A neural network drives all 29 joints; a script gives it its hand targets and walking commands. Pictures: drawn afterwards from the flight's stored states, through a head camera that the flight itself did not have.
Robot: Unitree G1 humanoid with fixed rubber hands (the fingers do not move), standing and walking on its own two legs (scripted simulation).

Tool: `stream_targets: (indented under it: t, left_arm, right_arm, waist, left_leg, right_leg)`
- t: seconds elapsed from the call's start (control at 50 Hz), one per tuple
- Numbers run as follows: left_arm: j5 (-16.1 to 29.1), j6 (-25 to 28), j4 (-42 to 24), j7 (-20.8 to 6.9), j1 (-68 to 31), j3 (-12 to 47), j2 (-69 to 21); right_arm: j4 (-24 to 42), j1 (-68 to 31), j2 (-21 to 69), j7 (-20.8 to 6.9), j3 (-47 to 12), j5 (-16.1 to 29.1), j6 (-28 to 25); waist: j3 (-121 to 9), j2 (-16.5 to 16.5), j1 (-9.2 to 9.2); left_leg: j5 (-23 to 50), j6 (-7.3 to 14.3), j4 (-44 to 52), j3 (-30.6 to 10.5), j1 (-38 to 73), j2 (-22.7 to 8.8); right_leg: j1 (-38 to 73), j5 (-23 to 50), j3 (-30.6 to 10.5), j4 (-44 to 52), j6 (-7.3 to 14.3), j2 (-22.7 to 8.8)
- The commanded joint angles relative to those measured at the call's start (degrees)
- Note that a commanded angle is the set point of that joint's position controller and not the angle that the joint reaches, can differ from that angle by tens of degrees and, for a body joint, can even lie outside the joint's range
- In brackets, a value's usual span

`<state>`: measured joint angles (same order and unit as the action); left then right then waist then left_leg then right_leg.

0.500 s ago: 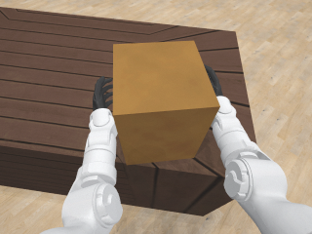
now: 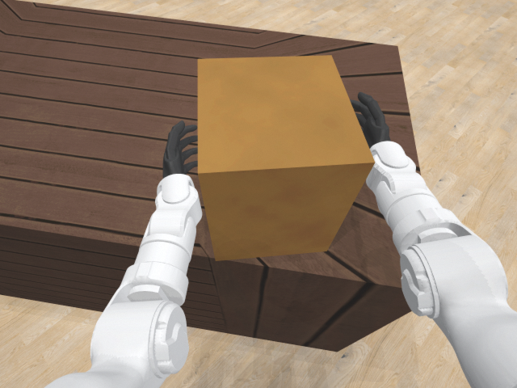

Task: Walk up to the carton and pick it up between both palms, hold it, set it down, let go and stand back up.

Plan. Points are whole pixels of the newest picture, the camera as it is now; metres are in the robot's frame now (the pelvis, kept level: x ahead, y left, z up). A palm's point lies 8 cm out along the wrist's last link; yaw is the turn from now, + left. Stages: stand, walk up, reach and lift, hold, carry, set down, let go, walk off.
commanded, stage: set down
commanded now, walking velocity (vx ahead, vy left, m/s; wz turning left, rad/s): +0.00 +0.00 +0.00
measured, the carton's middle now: (269, 165) +0.45 +0.03 +0.07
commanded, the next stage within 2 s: none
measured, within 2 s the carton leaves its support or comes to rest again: neither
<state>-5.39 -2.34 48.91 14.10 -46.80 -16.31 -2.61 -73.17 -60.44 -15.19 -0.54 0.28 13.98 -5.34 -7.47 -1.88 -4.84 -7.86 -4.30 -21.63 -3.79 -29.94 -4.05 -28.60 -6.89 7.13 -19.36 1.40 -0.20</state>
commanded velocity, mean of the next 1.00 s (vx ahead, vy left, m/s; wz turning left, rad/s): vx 0.00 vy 0.00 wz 0.00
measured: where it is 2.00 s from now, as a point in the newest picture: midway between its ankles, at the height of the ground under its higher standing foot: outside the picture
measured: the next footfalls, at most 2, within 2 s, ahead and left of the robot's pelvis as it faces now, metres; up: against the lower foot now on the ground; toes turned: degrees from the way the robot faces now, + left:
none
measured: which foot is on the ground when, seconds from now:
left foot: down 0.00-1.00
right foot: down 0.00-1.00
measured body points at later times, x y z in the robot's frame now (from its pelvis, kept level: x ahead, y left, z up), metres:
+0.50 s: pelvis -0.02 +0.00 +0.00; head +0.01 +0.01 +0.45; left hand +0.37 +0.18 +0.07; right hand +0.43 -0.16 +0.10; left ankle +0.01 +0.16 -0.74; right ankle +0.01 -0.10 -0.74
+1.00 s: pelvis -0.02 +0.00 +0.00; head -0.01 +0.00 +0.45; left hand +0.33 +0.20 +0.07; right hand +0.39 -0.19 +0.08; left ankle +0.01 +0.16 -0.74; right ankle +0.01 -0.10 -0.74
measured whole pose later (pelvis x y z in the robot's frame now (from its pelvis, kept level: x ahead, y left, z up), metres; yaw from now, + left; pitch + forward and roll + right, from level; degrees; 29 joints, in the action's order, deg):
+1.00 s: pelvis -0.02 +0.00 +0.00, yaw +0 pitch +6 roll -1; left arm -2.9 -13.5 24.6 12.4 -22.7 -11.2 -2.0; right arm -52.6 -33.7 -19.6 -5.7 -4.6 20.0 -3.6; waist -5.9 -0.5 -4.5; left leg -7.1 -4.2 -20.0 -3.8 -19.3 -4.1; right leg -18.7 -7.0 7.1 -19.4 1.7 -0.1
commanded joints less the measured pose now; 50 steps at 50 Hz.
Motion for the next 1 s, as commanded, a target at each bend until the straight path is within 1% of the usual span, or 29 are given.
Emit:
stream_targets:
  t: [0.0,0.1,0.18,0.2,0.22,0.24,0.26,0.28,0.3,0.36,0.38,0.42,0.48,0.5,0.56,0.58,0.6,0.66,0.68,0.72,0.74,0.76,0.78,0.82,0.84,0.88,0.92,0.96,0.98]
  left_arm:
    - [1.9,2.2,-8.7,-1.1,-14.2,9.0,4.9]
    - [2.3,2.4,-15.4,-1.4,-9.5,9.2,4.5]
    - [3.5,3.8,-16.2,-1.1,-11.1,11.0,4.5]
    - [3.9,3.9,-19.8,-0.5,-11.2,11.1,4.6]
    - [4.4,4.0,-18.0,-0.7,-11.1,11.0,5.1]
    - [5.1,3.8,-15.4,-0.4,-17.0,11.4,6.7]
    - [5.2,3.2,-17.3,-0.2,-10.7,12.8,5.1]
    - [5.4,2.9,-12.3,0.1,-21.9,10.9,8.0]
    - [6.3,2.5,-13.4,0.7,-18.6,12.5,6.3]
    - [5.3,0.8,-16.6,0.8,-6.9,12.9,4.2]
    - [5.3,0.3,-15.9,0.8,-12.5,11.9,5.9]
    - [4.0,-0.9,-19.5,0.1,0.7,10.4,5.1]
    - [5.5,-3.1,-17.4,-0.8,-11.8,11.6,6.7]
    - [5.5,-3.0,-16.9,-0.5,-11.3,11.4,6.4]
    - [4.5,-3.6,-24.4,-0.1,-1.7,12.3,4.7]
    - [5.6,-3.8,-21.9,-0.2,-13.5,11.9,6.4]
    - [5.4,-4.2,-21.0,0.3,-10.7,12.1,5.8]
    - [4.3,-5.5,-28.5,-0.7,4.4,11.8,3.7]
    - [4.3,-6.3,-23.3,-1.3,-5.9,10.7,5.8]
    - [3.7,-7.3,-34.4,-1.3,10.1,11.9,3.1]
    - [3.3,-7.5,-35.3,-2.0,11.2,11.3,3.7]
    - [4.1,-8.0,-35.1,-2.5,6.5,11.9,4.4]
    - [4.3,-8.7,-31.6,-2.6,-1.9,11.0,5.9]
    - [5.5,-8.9,-34.5,-2.5,3.9,11.6,6.2]
    - [5.2,-9.1,-39.0,-2.2,10.3,13.3,4.2]
    - [6.5,-9.6,-36.0,-2.6,2.7,12.6,6.2]
    - [5.5,-9.9,-38.4,-2.3,7.7,11.9,6.0]
    - [6.0,-9.7,-44.9,-2.1,14.1,14.0,4.4]
    - [5.7,-10.9,-38.6,-2.3,6.2,11.9,6.4]
  right_arm:
    - [6.8,-16.8,-11.4,-0.8,-4.0,3.4,-3.2]
    - [13.8,-14.0,-12.4,-1.7,-6.2,5.8,-5.3]
    - [12.9,-14.4,-13.1,-2.2,-5.7,7.0,-5.6]
    - [17.5,-14.7,-13.9,-2.4,-5.7,7.4,-6.1]
    - [16.9,-14.6,-13.8,-2.2,-5.5,6.3,-5.9]
    - [14.9,-19.8,-14.4,-2.4,-5.7,6.8,-5.2]
    - [14.4,-13.2,-14.6,-2.7,-5.1,7.2,-4.9]
    - [13.4,-22.8,-13.6,-2.7,-4.9,6.0,-3.4]
    - [12.2,-19.9,-13.4,-3.2,-5.5,6.9,-2.5]
    - [10.6,-8.6,-12.7,-3.8,-7.0,8.4,-1.7]
    - [11.6,-13.9,-12.7,-3.4,-6.9,8.2,-1.6]
    - [13.5,-1.5,-11.5,-3.3,-8.3,8.6,-1.5]
    - [12.9,-13.1,-13.2,-3.1,-5.4,6.9,-0.7]
    - [12.6,-12.3,-13.1,-3.4,-5.1,6.3,-0.5]
    - [16.2,-2.9,-14.0,-3.4,-4.3,6.8,-1.2]
    - [16.2,-13.3,-13.8,-3.5,-3.2,5.5,-0.9]
    - [15.7,-10.9,-14.0,-3.9,-3.3,5.9,-0.6]
    - [19.2,3.0,-14.7,-4.0,-3.8,6.7,-1.4]
    - [18.1,-7.0,-14.5,-3.6,-2.7,5.5,-0.8]
    - [21.7,7.9,-15.9,-4.1,-2.8,6.7,-1.7]
    - [24.6,8.7,-15.6,-3.9,-3.5,7.0,-2.0]
    - [25.4,4.6,-14.9,-3.8,-2.4,6.9,-1.9]
    - [24.1,-3.6,-15.3,-4.1,-1.4,5.9,-1.2]
    - [29.0,1.8,-15.2,-4.4,0.0,4.2,-0.7]
    - [30.5,7.3,-15.2,-4.8,-0.9,5.6,-1.1]
    - [30.7,1.4,-15.2,-5.1,-0.1,5.3,-0.1]
    - [29.3,7.0,-15.5,-5.5,0.9,4.4,0.6]
    - [35.9,12.5,-16.1,-5.8,1.3,5.2,-0.4]
    - [32.6,5.2,-16.0,-5.8,1.5,4.1,0.9]
  waist:
    - [-40.8,3.6,-3.92]
    - [-41.0,2.1,-4.58]
    - [-36.9,2.2,-2.99]
    - [-38.0,2.0,-3.50]
    - [-35.7,0.0,-3.17]
    - [-34.8,1.5,-3.26]
    - [-32.1,1.5,-1.89]
    - [-29.8,1.2,-3.29]
    - [-28.9,0.4,-2.35]
    - [-26.1,0.0,-1.65]
    - [-25.8,0.2,-1.84]
    - [-23.0,-1.9,-2.00]
    - [-21.1,-0.9,-0.01]
    - [-18.9,-1.3,-0.59]
    - [-22.0,-1.0,0.75]
    - [-22.3,-0.3,0.83]
    - [-20.2,-1.3,0.39]
    - [-21.2,-2.7,2.11]
    - [-20.5,-2.4,2.11]
    - [-19.6,-2.5,3.07]
    - [-20.3,-2.5,2.43]
    - [-20.9,-1.6,3.79]
    - [-19.0,-1.5,2.87]
    - [-17.7,-3.4,3.27]
    - [-17.7,-3.0,4.69]
    - [-18.7,-2.7,4.10]
    - [-16.9,-4.2,4.16]
    - [-20.9,-4.3,4.82]
    - [-17.4,-4.0,3.67]
  left_leg:
    - [30.5,-0.8,-4.6,6.8,18.0,2.1]
    - [31.7,-0.4,-4.8,6.8,19.5,2.4]
    - [24.3,-0.1,-3.0,6.8,18.3,2.6]
    - [25.2,-0.1,-3.0,6.7,20.1,2.2]
    - [21.8,0.3,-2.5,6.7,18.9,2.5]
    - [18.5,0.5,-2.2,7.0,17.4,2.7]
    - [17.7,0.5,-1.3,6.1,19.0,2.3]
    - [9.7,1.2,-0.8,7.3,14.5,2.6]
    - [8.1,1.4,-0.1,6.9,15.4,2.3]
    - [10.6,1.7,0.7,5.7,19.9,1.9]
    - [8.8,2.0,0.6,6.3,18.7,2.4]
    - [13.8,2.3,0.9,6.1,20.3,2.4]
    - [6.6,2.5,1.9,5.8,16.2,2.8]
    - [3.8,2.7,2.8,5.9,14.9,2.8]
    - [9.3,2.3,2.4,5.4,20.7,2.7]
    - [4.4,2.2,2.2,6.1,16.1,3.3]
    - [2.9,2.5,2.7,5.9,15.6,3.0]
    - [11.6,2.7,2.8,5.2,21.4,3.0]
    - [6.8,2.6,2.7,5.9,17.2,3.5]
    - [13.7,2.4,2.4,4.6,21.1,3.1]
    - [15.6,2.4,1.9,4.9,21.8,3.6]
    - [14.2,2.5,1.9,4.7,20.9,3.9]
    - [8.9,2.7,1.9,5.5,16.7,4.0]
    - [5.9,3.6,3.1,5.4,16.2,3.7]
    - [8.9,3.5,3.0,4.6,19.6,3.8]
    - [6.5,3.5,2.9,5.6,17.6,4.1]
    - [5.1,3.5,3.5,5.7,16.7,4.1]
    - [9.0,3.8,3.6,4.6,20.5,3.7]
    - [5.6,3.6,3.7,5.7,16.7,4.1]
  right_leg:
    - [20.8,21.4,-5.4,-3.6,-0.9,6.2]
    - [23.4,24.6,-5.2,-4.5,-1.1,6.3]
    - [22.1,17.0,-4.9,-3.7,-1.1,6.0]
    - [22.1,17.4,-4.8,-3.7,-1.0,6.4]
    - [22.7,14.5,-5.3,-3.2,-1.1,6.3]
    - [20.1,10.1,-5.3,-3.1,-0.8,5.9]
    - [20.6,8.8,-5.4,-2.3,-0.3,5.9]
    - [17.2,-0.4,-6.1,-2.0,-0.7,5.3]
    - [17.6,-1.1,-5.7,-2.0,-0.2,5.4]
    - [19.6,2.0,-5.7,-1.2,0.1,5.4]
    - [19.7,0.4,-5.6,-1.4,-0.3,5.1]
    - [25.0,6.6,-6.5,-0.8,-0.8,4.7]
    - [21.0,-0.8,-6.6,-0.7,-0.8,4.3]
    - [20.3,-4.0,-6.6,-0.3,-0.8,4.0]
    - [22.9,2.7,-5.7,-0.6,-0.5,4.5]
    - [20.1,-3.6,-6.1,-0.8,-0.7,4.1]
    - [20.2,-4.5,-6.2,-0.6,-0.5,3.8]
    - [25.5,5.7,-6.0,-0.2,-0.8,4.5]
    - [22.7,0.4,-6.3,-0.7,-1.1,4.2]
    - [27.3,9.2,-5.9,-0.8,-1.0,4.5]
    - [28.5,10.7,-6.2,-0.6,-1.1,4.5]
    - [27.4,10.1,-6.0,-1.2,-1.4,4.3]
    - [23.4,3.1,-6.2,-1.1,-1.4,4.1]
    - [23.9,0.7,-6.3,-0.8,-1.4,3.6]
    - [25.3,4.7,-5.6,-0.7,-1.1,4.1]
    - [22.6,0.2,-6.3,-0.7,-1.1,3.7]
    - [23.9,-1.3,-6.4,-0.6,-1.0,3.3]
    - [26.8,5.4,-5.8,-1.3,-0.9,3.9]
    - [23.7,-0.6,-6.7,-0.9,-1.0,3.4]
